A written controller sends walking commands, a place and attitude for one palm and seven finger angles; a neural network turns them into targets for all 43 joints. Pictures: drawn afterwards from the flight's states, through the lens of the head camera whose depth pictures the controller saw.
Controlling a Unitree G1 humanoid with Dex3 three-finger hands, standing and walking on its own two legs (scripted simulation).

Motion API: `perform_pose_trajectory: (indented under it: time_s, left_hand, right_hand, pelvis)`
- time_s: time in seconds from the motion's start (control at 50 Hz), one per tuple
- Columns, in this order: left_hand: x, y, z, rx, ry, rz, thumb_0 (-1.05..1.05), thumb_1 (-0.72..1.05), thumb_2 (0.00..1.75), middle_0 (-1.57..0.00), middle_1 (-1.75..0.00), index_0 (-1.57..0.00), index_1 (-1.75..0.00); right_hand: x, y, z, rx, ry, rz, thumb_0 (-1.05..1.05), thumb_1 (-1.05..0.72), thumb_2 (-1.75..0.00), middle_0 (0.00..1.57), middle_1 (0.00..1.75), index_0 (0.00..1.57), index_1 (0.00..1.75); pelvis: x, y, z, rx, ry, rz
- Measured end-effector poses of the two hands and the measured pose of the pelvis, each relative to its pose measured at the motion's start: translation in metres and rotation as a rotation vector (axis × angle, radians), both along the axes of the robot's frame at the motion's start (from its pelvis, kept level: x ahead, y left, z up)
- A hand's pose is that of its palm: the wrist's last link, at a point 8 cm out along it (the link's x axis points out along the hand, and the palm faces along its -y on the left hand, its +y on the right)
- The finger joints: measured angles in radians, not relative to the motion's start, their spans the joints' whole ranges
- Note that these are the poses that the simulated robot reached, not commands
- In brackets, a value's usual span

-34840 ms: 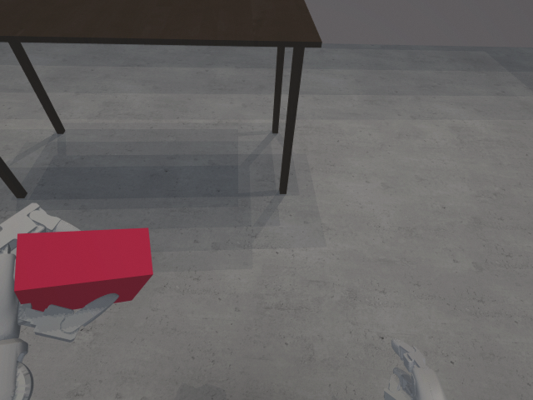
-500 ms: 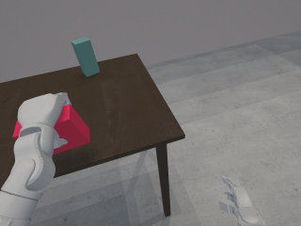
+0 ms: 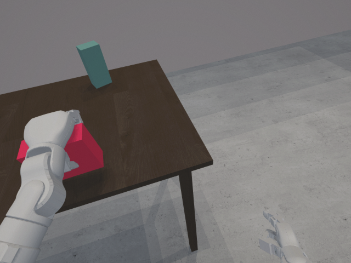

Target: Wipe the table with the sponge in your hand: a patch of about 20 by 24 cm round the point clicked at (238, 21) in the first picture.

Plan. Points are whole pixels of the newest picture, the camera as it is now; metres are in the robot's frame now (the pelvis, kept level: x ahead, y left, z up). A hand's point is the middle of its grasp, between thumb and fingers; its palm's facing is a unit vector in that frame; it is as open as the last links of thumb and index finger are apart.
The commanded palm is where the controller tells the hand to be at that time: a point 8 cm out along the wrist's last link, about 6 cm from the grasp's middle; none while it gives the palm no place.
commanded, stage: move the sponge above the wiping area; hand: left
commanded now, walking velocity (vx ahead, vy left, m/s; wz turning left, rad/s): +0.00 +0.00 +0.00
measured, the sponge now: (69, 158) +0.28 +0.31 +0.11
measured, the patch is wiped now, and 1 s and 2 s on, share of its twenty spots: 0.00 0.00 0.00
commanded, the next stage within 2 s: none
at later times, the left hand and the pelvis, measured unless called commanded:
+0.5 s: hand (58, 143) +0.29 +0.31 +0.16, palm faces +0.11 -0.02 -0.99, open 9.6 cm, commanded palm +0.25 +0.31 +0.23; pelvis +0.02 +0.00 +0.00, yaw +0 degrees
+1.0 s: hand (60, 139) +0.29 +0.31 +0.17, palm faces +0.12 +0.00 -0.99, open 9.6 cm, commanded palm +0.25 +0.31 +0.23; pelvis +0.00 +0.00 +0.00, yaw +0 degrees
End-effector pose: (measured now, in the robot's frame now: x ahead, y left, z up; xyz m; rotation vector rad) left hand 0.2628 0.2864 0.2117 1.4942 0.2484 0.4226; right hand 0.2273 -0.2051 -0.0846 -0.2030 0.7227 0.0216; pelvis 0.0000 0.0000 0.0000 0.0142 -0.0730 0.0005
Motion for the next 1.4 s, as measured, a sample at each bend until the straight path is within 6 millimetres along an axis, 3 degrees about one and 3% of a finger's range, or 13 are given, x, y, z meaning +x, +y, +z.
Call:
perform_pose_trajectory:
  time_s: [0.14, 0.3, 0.56, 0.68, 0.8, 0.9, 1.02, 1.12, 1.28, 1.4]
  left_hand:
    - [0.006, 0.015, -0.01, -0.028, 0.068, 0.082, 0.0, -0.48, 1.07, -0.79, -1.39, -0.79, -1.39]
    - [0.01, 0.008, -0.02, -0.028, 0.091, 0.0, 0.0, -0.48, 1.07, -0.79, -1.39, -0.79, -1.39]
    - [-0.002, 0.022, 0.001, -0.015, 0.004, 0.071, 0.0, -0.48, 1.07, -0.79, -1.39, -0.79, -1.39]
    - [-0.008, 0.019, -0.006, -0.03, 0.065, 0.073, 0.0, -0.48, 1.07, -0.79, -1.39, -0.79, -1.39]
    - [-0.004, 0.008, -0.012, -0.021, 0.079, 0.004, 0.0, -0.48, 1.07, -0.8, -1.39, -0.79, -1.39]
    - [0.003, 0.004, -0.004, 0.009, 0.032, -0.031, 0.0, -0.48, 1.07, -0.8, -1.38, -0.79, -1.38]
    - [0.005, 0.013, 0.009, 0.015, -0.002, 0.026, 0.0, -0.48, 1.07, -0.8, -1.39, -0.79, -1.39]
    - [0.0, 0.022, 0.005, -0.007, 0.049, 0.079, 0.0, -0.48, 1.07, -0.79, -1.39, -0.79, -1.39]
    - [-0.004, 0.014, -0.012, -0.019, 0.102, -0.002, 0.0, -0.48, 1.07, -0.79, -1.39, -0.79, -1.39]
    - [0.001, 0.01, -0.001, 0.014, 0.027, -0.052, 0.0, -0.48, 1.07, -0.8, -1.38, -0.79, -1.38]
  right_hand:
    - [0.008, -0.004, -0.001, -0.003, 0.008, -0.006, 0.01, -0.91, -0.9, 0.2, 0.3, 0.2, 0.3]
    - [0.017, -0.012, 0.002, -0.036, 0.002, -0.017, 0.01, -0.91, -0.9, 0.2, 0.3, 0.2, 0.3]
    - [0.024, -0.004, 0.001, -0.01, 0.004, -0.007, 0.01, -0.91, -0.9, 0.2, 0.3, 0.2, 0.3]
    - [0.027, 0.004, 0.004, -0.004, -0.015, 0.01, 0.01, -0.91, -0.9, 0.2, 0.3, 0.2, 0.3]
    - [0.023, 0.01, 0.007, -0.016, -0.028, 0.027, 0.01, -0.91, -0.9, 0.2, 0.3, 0.2, 0.3]
    - [0.014, 0.01, 0.007, -0.016, -0.019, 0.026, 0.01, -0.91, -0.9, 0.2, 0.3, 0.2, 0.3]
    - [0.003, 0.005, 0.002, -0.001, 0.006, 0.007, 0.01, -0.91, -0.9, 0.21, 0.3, 0.2, 0.3]
    - [-0.003, -0.002, -0.002, -0.003, 0.019, -0.011, 0.01, -0.91, -0.9, 0.21, 0.3, 0.2, 0.3]
    - [-0.004, -0.009, -0.001, -0.045, 0.011, -0.015, 0.01, -0.91, -0.9, 0.2, 0.3, 0.2, 0.3]
    - [0.001, -0.006, 0.002, -0.042, 0.0, -0.008, 0.01, -0.91, -0.9, 0.2, 0.3, 0.2, 0.3]
  pelvis:
    - [0.008, -0.002, 0.0, 0.002, 0.014, 0.006]
    - [0.016, -0.002, -0.001, 0.0, 0.02, 0.008]
    - [0.019, 0.0, 0.0, 0.0, 0.018, 0.008]
    - [0.013, 0.002, -0.001, 0.0, 0.014, 0.016]
    - [0.007, 0.001, -0.001, -0.003, 0.007, 0.022]
    - [0.003, 0.0, 0.0, -0.004, 0.005, 0.015]
    - [0.001, 0.0, 0.0, -0.003, 0.005, 0.006]
    - [0.001, 0.001, 0.0, -0.001, 0.007, 0.006]
    - [0.001, 0.0, -0.001, -0.004, 0.0, 0.019]
    - [0.003, -0.001, -0.001, -0.005, -0.001, 0.012]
